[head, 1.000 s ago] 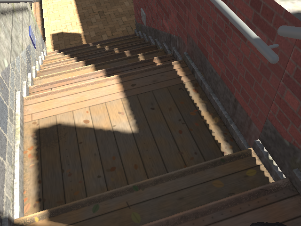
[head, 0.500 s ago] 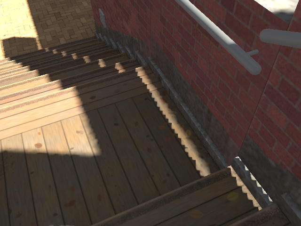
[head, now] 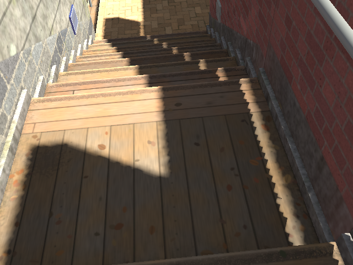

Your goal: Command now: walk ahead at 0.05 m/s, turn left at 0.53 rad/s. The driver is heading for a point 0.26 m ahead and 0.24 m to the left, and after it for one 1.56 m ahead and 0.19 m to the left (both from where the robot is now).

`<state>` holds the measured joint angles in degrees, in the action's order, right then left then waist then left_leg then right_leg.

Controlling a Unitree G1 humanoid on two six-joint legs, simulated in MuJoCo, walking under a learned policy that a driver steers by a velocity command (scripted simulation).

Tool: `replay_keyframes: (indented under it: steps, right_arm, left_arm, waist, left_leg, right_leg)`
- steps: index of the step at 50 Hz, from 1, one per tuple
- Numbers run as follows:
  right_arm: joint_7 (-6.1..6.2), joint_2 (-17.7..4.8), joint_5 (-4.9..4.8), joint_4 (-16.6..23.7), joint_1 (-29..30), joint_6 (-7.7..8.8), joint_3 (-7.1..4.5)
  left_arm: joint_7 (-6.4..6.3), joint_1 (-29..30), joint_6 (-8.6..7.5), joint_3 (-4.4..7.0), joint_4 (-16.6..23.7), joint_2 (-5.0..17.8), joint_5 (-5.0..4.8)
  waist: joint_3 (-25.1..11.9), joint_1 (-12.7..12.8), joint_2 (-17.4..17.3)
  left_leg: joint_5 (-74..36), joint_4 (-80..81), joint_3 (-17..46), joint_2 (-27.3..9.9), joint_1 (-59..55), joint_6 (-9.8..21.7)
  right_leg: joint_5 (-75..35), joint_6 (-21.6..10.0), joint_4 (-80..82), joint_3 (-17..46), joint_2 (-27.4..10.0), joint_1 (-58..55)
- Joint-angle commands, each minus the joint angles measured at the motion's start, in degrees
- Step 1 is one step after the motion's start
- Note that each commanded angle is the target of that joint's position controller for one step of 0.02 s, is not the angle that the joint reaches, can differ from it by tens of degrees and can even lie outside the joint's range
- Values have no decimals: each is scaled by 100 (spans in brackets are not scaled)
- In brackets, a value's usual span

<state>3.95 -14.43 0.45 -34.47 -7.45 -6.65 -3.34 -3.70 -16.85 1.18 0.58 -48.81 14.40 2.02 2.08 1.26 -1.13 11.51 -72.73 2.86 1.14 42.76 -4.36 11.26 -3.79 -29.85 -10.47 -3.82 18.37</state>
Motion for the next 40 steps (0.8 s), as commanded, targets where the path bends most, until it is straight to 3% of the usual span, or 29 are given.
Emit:
replay_keyframes:
  steps: [1, 3, 5, 8, 10, 11, 12, 13, 14, 15, 16, 17, 18, 19, 21, 22, 24, 27, 29, 31, 33, 35, 36, 37, 38, 39, 40]
  right_arm:
    - [-127, 2, -59, 741, 167, -21, 100]
    - [-213, -7, -99, 897, 406, 19, 143]
    - [-300, -69, -210, 981, 591, 72, 141]
    - [-361, -106, -325, 825, 234, 121, 97]
    - [-365, -138, -301, 568, -189, 126, 12]
    - [-352, -327, -279, 393, -586, 114, -102]
    - [-342, -835, -231, 301, -1043, 217, -289]
    - [-456, -1655, -6, 422, -1358, 373, -421]
    - [-571, -1737, 332, 331, -1596, 544, -472]
    - [-539, -1512, 325, 294, -1305, 594, -388]
    - [-444, -1194, 126, 304, -942, 516, -281]
    - [-375, -913, -15, 394, -566, 393, -151]
    - [-332, -816, -23, 507, -243, 339, -54]
    - [-298, -792, 47, 528, -206, 333, 4]
    - [-204, -894, 64, 458, -364, 307, 79]
    - [-137, -912, 37, 472, -287, 279, 116]
    - [-14, -779, -45, 418, -415, 224, 215]
    - [84, -829, -53, 336, -768, 165, 159]
    - [151, -869, -28, 300, -895, 149, 71]
    - [192, -988, -41, 339, -930, 134, -21]
    - [152, -1169, -49, 521, -718, 133, -101]
    - [72, -1053, -93, 584, -506, 161, -79]
    - [23, -935, -144, 544, -521, 187, -43]
    - [-35, -763, -194, 550, -438, 217, -7]
    - [-97, -517, -171, 551, -520, 258, 50]
    - [-167, 131, -207, 560, -725, 306, 198]
    - [-164, -230, -537, 965, -381, 519, 51]
  left_arm:
    - [-37, 146, 102, 299, 468, 1060, 4]
    - [-85, 55, 205, 363, 500, 1075, -13]
    - [-79, 125, 271, 416, 610, 1160, 19]
    - [-91, 395, 342, 481, 737, 1201, -87]
    - [-87, 379, 384, 472, 710, 1077, -231]
    - [-51, 243, 387, 432, 673, 905, -262]
    - [14, 298, 377, 364, 776, 572, -168]
    - [87, 918, 174, 297, 1387, 426, -25]
    - [88, 1813, -19, 426, 1580, 840, -219]
    - [31, 1974, -64, 476, 1660, 950, -287]
    - [-75, 1709, 12, 480, 1493, 874, -110]
    - [-135, 1463, 132, 521, 1340, 928, -10]
    - [-107, 1247, 236, 541, 1262, 923, -36]
    - [-63, 1154, 312, 511, 1243, 758, -69]
    - [16, 1229, 340, 366, 1416, 329, -85]
    - [15, 1211, 305, 342, 1485, 303, -128]
    - [-29, 1353, 248, 295, 1670, 246, -125]
    - [-20, 1730, 206, 222, 2038, 167, 23]
    - [32, 1975, 174, 155, 2204, 150, 39]
    - [165, 2064, 114, 119, 2277, 166, -102]
    - [317, 2021, 49, 168, 2241, 307, -322]
    - [424, 1596, -14, 222, 2095, 373, -421]
    - [438, 1201, -23, 265, 1956, 368, -401]
    - [433, 792, -27, 324, 1786, 358, -306]
    - [419, 254, -52, 405, 1589, 478, -292]
    - [407, -624, -77, 429, 1354, 706, -99]
    - [504, -1118, -172, 651, 1110, 1404, -4]
  waist:
    - [-240, -48, 613]
    - [-150, 108, 627]
    - [-158, 197, 730]
    - [-299, 35, 1002]
    - [-357, -100, 801]
    - [-414, -190, 348]
    - [-452, -309, -886]
    - [-737, -393, -1837]
    - [-1033, -926, -739]
    - [-606, -635, -667]
    - [-472, -375, -775]
    - [-388, -178, -809]
    - [-452, 47, -717]
    - [-570, 117, -518]
    - [-755, 115, -238]
    - [-793, 165, -195]
    - [-859, 100, -386]
    - [-811, -84, -631]
    - [-859, -225, -779]
    - [-894, -308, -835]
    - [-730, -356, -1004]
    - [-584, -211, -1189]
    - [-484, -42, -1316]
    - [-355, 239, -1115]
    - [-434, 445, -595]
    - [-823, 432, 622]
    - [-273, 374, 1614]
  left_leg:
    - [21, 225, 20, -304, 332, 83]
    - [218, 655, -158, -374, 227, 184]
    - [392, 1107, -443, -330, -318, 261]
    - [644, 2333, -901, -110, -1848, 491]
    - [712, 3451, -1106, 98, -2688, 751]
    - [726, 4185, -911, 114, -3327, 973]
    - [-910, 4445, 751, -760, -4533, 1351]
    - [-3210, 4700, 3698, -2377, -5210, 2645]
    - [-2578, 5271, 4122, -2749, -4929, 3172]
    - [-2150, 5246, 3539, -2452, -4743, 2813]
    - [-1735, 5074, 2846, -2088, -4411, 2313]
    - [-1604, 4927, 2350, -1808, -3804, 1980]
    - [-1596, 4874, 2023, -1492, -3040, 1760]
    - [-1570, 4844, 1844, -1256, -2610, 1668]
    - [-1984, 4754, 1812, -1160, -2461, 1740]
    - [-2088, 4748, 1719, -1032, -2351, 1729]
    - [-2011, 4542, 1656, -857, -2564, 1733]
    - [-1894, 4371, 1946, -766, -3082, 1848]
    - [-1670, 4322, 2170, -774, -3385, 1867]
    - [-264, 4582, 2563, -789, -3264, 1929]
    - [1160, 4958, 2877, -814, -2749, 1955]
    - [1772, 5127, 3080, -714, -2097, 1860]
    - [1957, 5091, 3155, -583, -1839, 1763]
    - [2134, 4871, 3000, -333, -1421, 1592]
    - [2379, 4042, 2710, 36, -740, 1343]
    - [2762, 1652, 1776, 839, 423, 799]
    - [2864, 1161, 1711, 1161, 2160, 734]
  right_leg:
    - [115, -996, 1319, 1619, -1739, -734]
    - [390, -984, 1202, 1487, -1766, -806]
    - [485, -949, 1093, 1237, -1743, -600]
    - [940, -637, 822, 766, -1596, -22]
    - [1128, -343, 336, 569, -1571, 116]
    - [1329, -64, -392, 350, -1403, 376]
    - [2272, 479, -2720, -85, -849, 1925]
    - [3400, 794, -4569, 636, 167, 4112]
    - [3137, 775, -5113, 1825, 422, 4566]
    - [2487, 716, -5192, 1927, 407, 4785]
    - [1944, 760, -5233, 1786, 342, 4682]
    - [1479, 837, -5306, 1711, 310, 4356]
    - [963, 856, -5544, 1604, 386, 3681]
    - [585, 887, -5970, 1427, 543, 3285]
    - [181, 966, -6722, 1350, 698, 3204]
    - [-55, 988, -6672, 1416, 688, 2987]
    - [-271, 1043, -6618, 1372, 715, 2992]
    - [-116, 1085, -5740, 1348, 708, 3170]
    - [15, 1066, -4572, 1410, 645, 2958]
    - [251, 1000, -3542, 1426, 619, 2377]
    - [830, 884, -2673, 1381, 676, 1596]
    - [1208, 684, -1741, 1410, 632, 349]
    - [1063, 527, -1065, 1435, 549, -326]
    - [702, 407, -285, 1195, 577, -1017]
    - [809, 330, 164, 1326, 361, -2012]
    - [1337, -74, 160, 2800, -837, -3076]
    - [2152, -842, 1214, 5387, -1782, -2926]
